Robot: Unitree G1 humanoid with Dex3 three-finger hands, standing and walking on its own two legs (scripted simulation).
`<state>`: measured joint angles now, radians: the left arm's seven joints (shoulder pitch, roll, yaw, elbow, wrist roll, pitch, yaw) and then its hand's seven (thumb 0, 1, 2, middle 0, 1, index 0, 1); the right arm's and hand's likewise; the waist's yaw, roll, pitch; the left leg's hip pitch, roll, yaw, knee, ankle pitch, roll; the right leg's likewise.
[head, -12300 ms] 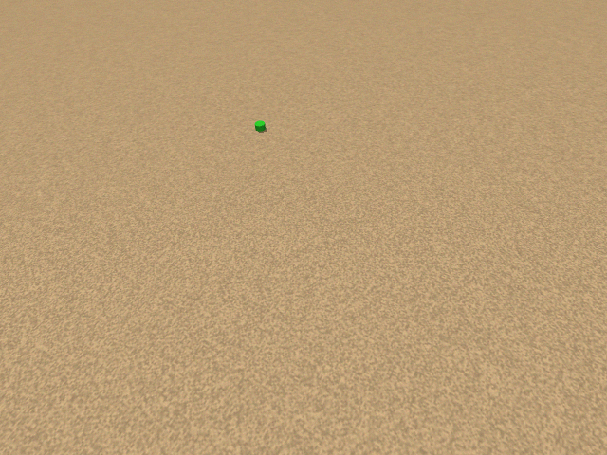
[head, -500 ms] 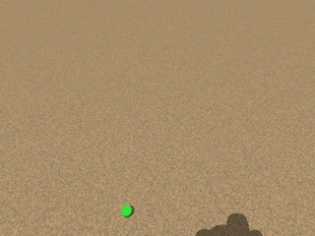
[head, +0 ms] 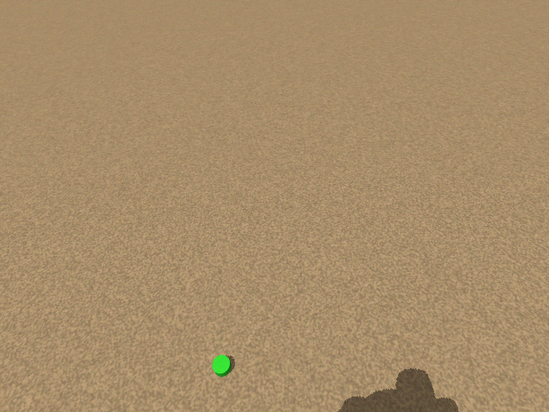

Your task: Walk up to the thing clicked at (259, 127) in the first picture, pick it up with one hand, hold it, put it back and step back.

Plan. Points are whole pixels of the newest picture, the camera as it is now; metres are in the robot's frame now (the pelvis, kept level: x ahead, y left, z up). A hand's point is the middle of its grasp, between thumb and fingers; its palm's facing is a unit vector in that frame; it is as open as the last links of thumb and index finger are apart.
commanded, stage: stand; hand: left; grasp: from above
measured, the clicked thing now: (221, 365) +0.42 +0.26 -0.76
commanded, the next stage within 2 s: rise first in 0.76 s
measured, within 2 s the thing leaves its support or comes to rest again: neither
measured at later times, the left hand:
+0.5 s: hand out of the picture +0.07 +0.25 -0.16, palm faces -0.03 -0.94 -0.34, open 7.4 cm
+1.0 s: hand out of the picture +0.12 +0.25 -0.16, palm faces +0.04 -0.95 -0.32, open 7.8 cm
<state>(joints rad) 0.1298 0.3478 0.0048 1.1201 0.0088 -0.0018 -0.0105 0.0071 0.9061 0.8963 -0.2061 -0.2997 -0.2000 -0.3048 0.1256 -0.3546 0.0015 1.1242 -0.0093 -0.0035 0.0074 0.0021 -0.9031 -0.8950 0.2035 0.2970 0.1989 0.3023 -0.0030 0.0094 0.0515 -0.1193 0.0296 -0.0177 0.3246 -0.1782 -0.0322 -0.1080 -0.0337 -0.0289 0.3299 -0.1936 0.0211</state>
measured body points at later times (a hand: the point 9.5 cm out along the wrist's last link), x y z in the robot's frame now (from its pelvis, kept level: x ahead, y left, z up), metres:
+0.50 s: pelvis +0.00 +0.00 +0.00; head +0.02 +0.00 +0.45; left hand +0.07 +0.30 -0.13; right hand +0.07 -0.30 -0.14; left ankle +0.00 +0.14 -0.75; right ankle -0.01 -0.13 -0.75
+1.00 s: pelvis -0.01 +0.00 -0.01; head +0.04 +0.00 +0.44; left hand +0.12 +0.30 -0.14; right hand +0.09 -0.28 -0.14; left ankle +0.00 +0.14 -0.75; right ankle -0.01 -0.13 -0.75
